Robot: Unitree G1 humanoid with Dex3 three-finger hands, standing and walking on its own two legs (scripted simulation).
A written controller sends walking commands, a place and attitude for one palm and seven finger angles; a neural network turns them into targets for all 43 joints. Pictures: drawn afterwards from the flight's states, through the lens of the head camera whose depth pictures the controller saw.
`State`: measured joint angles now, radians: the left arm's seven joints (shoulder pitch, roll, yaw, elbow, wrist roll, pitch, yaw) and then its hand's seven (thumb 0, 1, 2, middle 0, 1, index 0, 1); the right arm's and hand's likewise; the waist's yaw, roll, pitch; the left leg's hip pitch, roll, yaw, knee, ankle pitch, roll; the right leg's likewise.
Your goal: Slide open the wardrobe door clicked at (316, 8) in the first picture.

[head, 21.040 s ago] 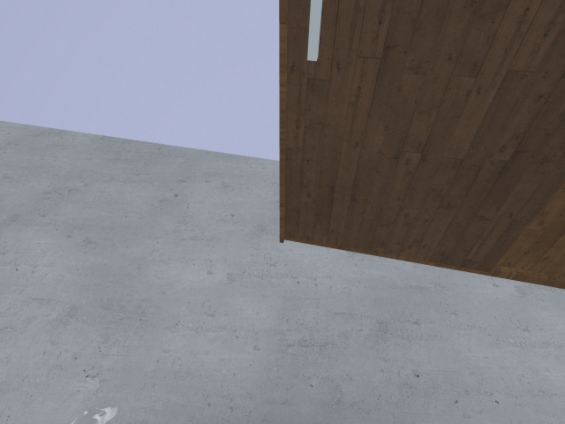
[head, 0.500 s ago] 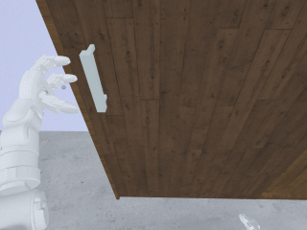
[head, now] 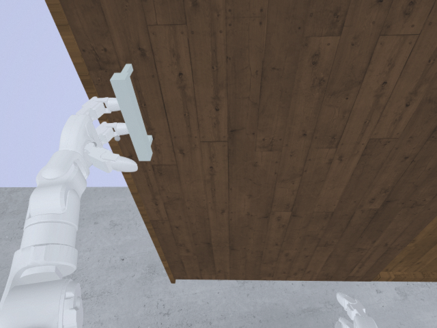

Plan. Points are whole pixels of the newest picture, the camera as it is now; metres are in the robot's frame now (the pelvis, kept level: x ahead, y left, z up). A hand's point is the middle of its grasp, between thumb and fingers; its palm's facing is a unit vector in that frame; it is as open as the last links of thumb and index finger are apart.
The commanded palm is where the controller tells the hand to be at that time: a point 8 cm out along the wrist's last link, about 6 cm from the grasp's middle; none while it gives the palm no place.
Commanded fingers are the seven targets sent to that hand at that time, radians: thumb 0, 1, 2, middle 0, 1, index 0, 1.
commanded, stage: feel for the door with the fingertips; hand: left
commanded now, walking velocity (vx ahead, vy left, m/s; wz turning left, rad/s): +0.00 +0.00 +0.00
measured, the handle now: (137, 115) +0.45 +0.18 +0.19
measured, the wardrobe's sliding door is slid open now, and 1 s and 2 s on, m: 0.00 0.00 0.00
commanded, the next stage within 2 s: slide the fingers in behind the handle in 0.56 s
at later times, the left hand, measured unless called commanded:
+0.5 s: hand (121, 125) +0.40 +0.19 +0.20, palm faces +0.03 -1.00 -0.01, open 14.0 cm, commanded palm +0.38 +0.24 +0.19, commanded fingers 0.00 -0.50 0.30 -0.30 -1.20 -0.30 -1.20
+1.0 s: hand (123, 127) +0.41 +0.19 +0.19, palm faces +0.05 -1.00 -0.02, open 13.8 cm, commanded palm +0.37 +0.24 +0.19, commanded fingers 0.00 -0.50 0.30 -0.30 -1.20 -0.30 -1.20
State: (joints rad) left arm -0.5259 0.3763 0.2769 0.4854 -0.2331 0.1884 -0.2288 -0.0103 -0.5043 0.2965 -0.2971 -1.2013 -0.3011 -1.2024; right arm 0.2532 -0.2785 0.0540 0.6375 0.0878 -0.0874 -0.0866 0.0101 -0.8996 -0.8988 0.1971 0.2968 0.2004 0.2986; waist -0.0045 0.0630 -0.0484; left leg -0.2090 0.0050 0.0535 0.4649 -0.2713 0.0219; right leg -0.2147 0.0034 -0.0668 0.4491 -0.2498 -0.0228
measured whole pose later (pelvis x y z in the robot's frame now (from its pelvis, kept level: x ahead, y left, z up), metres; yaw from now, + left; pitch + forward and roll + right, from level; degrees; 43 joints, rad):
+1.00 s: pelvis -0.01 -0.01 +0.00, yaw +0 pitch +1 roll +0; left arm -0.64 0.39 0.29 0.65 -0.20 0.09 -0.20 -0.01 -0.50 0.30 -0.34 -1.23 -0.33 -1.22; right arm 0.30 -0.28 0.05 0.66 0.08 -0.07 -0.08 0.01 -0.90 -0.90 0.20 0.30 0.20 0.30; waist -0.02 0.05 -0.04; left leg -0.22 0.02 0.06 0.46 -0.26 0.01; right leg -0.23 0.02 -0.06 0.44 -0.23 -0.03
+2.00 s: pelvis +0.00 -0.01 +0.00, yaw +0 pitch +0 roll +0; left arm -0.58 0.27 0.20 0.45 -0.20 0.21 -0.09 -0.01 -0.50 0.30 -0.30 -1.21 -0.30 -1.20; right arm 0.24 -0.25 0.06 0.66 0.08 -0.02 -0.08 0.01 -0.90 -0.90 0.20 0.30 0.20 0.30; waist 0.00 0.04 -0.04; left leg -0.17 0.01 0.05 0.44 -0.27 0.01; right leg -0.18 0.01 -0.07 0.43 -0.24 -0.03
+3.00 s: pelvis +0.00 +0.00 +0.00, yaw +0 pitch -1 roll +0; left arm -0.59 0.27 0.20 0.45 -0.19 0.22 -0.08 0.00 0.08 0.55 -0.36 -1.29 -0.36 -1.29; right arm 0.22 -0.25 0.06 0.65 0.07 -0.01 -0.08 0.01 -0.90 -0.90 0.20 0.30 0.20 0.30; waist 0.00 0.04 -0.03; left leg -0.17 0.01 0.05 0.43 -0.25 0.02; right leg -0.17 0.02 -0.06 0.41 -0.22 -0.03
